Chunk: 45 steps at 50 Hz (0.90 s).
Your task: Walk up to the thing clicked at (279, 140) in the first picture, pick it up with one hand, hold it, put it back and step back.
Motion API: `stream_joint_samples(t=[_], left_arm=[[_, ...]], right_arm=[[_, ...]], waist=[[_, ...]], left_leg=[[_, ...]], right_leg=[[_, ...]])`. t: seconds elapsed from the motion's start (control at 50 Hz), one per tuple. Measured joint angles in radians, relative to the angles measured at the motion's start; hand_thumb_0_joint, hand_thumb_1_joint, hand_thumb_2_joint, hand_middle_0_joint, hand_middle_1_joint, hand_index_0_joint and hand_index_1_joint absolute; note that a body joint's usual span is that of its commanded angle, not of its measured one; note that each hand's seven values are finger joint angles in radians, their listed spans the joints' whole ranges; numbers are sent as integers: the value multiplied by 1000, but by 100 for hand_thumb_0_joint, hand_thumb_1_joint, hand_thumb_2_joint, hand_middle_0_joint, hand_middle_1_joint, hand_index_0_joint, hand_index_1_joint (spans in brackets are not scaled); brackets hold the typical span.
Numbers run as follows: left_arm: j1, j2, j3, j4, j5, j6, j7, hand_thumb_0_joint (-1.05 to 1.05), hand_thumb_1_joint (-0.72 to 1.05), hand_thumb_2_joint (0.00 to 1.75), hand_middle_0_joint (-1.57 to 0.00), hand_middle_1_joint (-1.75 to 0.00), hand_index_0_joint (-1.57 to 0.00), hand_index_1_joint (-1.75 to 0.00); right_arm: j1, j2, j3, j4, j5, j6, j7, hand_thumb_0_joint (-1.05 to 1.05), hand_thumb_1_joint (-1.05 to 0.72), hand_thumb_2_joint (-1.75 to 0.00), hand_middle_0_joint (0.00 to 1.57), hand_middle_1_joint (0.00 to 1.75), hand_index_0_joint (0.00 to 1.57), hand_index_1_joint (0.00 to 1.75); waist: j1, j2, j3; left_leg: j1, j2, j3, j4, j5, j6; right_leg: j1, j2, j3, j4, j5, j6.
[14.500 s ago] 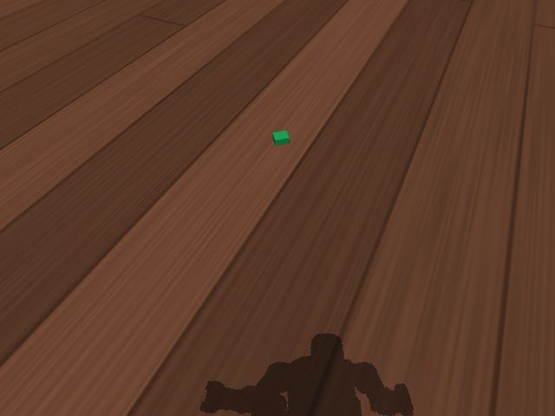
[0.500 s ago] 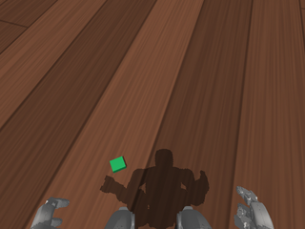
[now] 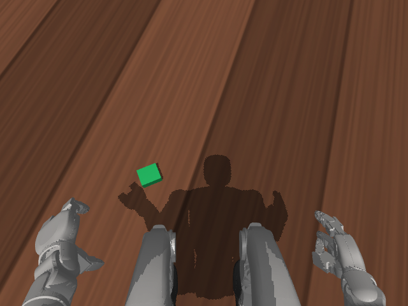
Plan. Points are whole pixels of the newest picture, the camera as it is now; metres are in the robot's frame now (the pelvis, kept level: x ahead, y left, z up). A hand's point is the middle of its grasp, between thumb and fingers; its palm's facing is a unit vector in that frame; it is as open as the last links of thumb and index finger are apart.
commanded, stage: rise first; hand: left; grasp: from above
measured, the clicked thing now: (149, 175) +0.49 +0.21 -0.55
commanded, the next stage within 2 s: none
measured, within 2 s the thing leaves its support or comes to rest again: neither
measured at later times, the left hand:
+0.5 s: hand (112, 198) +0.36 +0.27 -0.32, palm faces -0.37 -0.12 -0.92, open 13.4 cm
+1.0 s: hand (126, 186) +0.41 +0.25 -0.39, palm faces -0.39 -0.17 -0.91, open 13.5 cm
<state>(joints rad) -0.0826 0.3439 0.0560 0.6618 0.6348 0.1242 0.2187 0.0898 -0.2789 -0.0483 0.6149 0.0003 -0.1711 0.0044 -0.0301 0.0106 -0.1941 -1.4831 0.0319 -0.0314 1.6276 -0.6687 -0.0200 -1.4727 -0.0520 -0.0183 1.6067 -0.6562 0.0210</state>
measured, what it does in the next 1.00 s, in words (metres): lowers itself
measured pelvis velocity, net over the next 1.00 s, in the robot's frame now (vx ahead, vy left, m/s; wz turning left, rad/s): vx -0.05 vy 0.00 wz -0.08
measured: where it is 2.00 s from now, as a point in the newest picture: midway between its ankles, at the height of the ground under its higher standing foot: outside the picture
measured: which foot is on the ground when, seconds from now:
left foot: down 0.00-1.00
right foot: down 0.00-1.00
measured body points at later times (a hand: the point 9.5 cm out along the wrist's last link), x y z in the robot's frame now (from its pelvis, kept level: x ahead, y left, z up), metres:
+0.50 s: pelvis -0.06 +0.00 -0.16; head +0.15 +0.01 +0.23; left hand +0.37 +0.27 -0.26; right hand +0.01 -0.28 -0.30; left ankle +0.03 +0.13 -0.54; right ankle +0.04 -0.13 -0.54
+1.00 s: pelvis -0.05 +0.00 -0.23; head +0.19 +0.02 +0.15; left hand +0.43 +0.26 -0.34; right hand -0.04 -0.26 -0.35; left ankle +0.03 +0.13 -0.54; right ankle +0.04 -0.13 -0.54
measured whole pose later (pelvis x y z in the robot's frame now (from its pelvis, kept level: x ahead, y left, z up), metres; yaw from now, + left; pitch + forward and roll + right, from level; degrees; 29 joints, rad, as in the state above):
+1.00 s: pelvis -0.05 +0.00 -0.23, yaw -5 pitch +35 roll -5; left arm -1.00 0.60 0.19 1.58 1.05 0.06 0.52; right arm 0.16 -0.26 0.02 0.84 -0.15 -0.18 0.18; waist -0.23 0.03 -0.08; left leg -2.28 0.03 -0.11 2.36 -0.70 -0.02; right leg -2.25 -0.02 -0.03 2.28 -0.66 0.03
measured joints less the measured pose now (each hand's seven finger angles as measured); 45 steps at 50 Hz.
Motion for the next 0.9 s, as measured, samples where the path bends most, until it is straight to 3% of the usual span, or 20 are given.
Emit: stream_joint_samples(t=[0.1, 0.18, 0.32, 0.42, 0.5, 0.66, 0.9], left_arm=[[-184, -1, -8, 121, 112, 17, 89, 0, -43, 88, -22, -94, -22, -95], [-338, 25, -15, 260, 177, 16, 132, 0, -43, 89, -21, -95, -21, -95], [-524, 90, -9, 475, 304, -36, 193, 0, -41, 89, -22, -95, -22, -95], [-619, 132, 11, 590, 370, -57, 245, 0, -41, 89, -21, -95, -22, -95], [-688, 156, 31, 672, 379, -55, 274, 0, -42, 91, -20, -96, -20, -96], [-806, 186, 81, 813, 355, -35, 297, 0, -45, 93, -16, -99, -17, -98], [-898, 248, 120, 911, 396, -53, 298, 0, -44, 92, -16, -98, -17, -97]], right_arm=[[-23, -5, -5, 54, -13, 30, 12, 1, -91, -89, 20, 30, 20, 30], [-24, 5, -6, 92, -30, 46, 20, 1, -91, -89, 20, 30, 20, 30], [4, 28, 5, 147, -61, 52, 36, 1, -91, -90, 20, 30, 20, 30], [19, 31, 15, 187, -84, 46, 45, 1, -90, -89, 20, 30, 20, 30], [28, 33, 18, 208, -101, 39, 57, 1, -90, -89, 20, 30, 20, 30], [47, 36, 39, 227, -121, 18, 95, 1, -90, -89, 20, 30, 20, 30], [63, 24, 66, 230, -146, -5, 160, 1, -89, -89, 20, 30, 20, 30]], waist=[[3, 10, -5], [-5, 12, 6], [-47, 8, 25], [-84, 9, 37], [-113, 13, 50], [-158, 20, 66], [-196, 22, 101]], left_leg=[[-175, 3, -8, 133, -6, -4], [-289, 6, -16, 225, -2, -8], [-455, 7, -35, 375, 2, -13], [-546, 5, -46, 466, 2, -12], [-603, 2, -52, 521, 2, -6], [-681, -2, -60, 597, -5, 3], [-771, -5, -73, 694, -22, 5]], right_leg=[[-177, 5, 2, 134, -5, -6], [-294, 11, 3, 225, 2, -11], [-458, 19, -2, 367, 12, -16], [-545, 22, -4, 448, 18, -12], [-595, 22, -5, 495, 22, -5], [-661, 23, -6, 557, 18, 7], [-747, 28, -7, 646, 5, 13]])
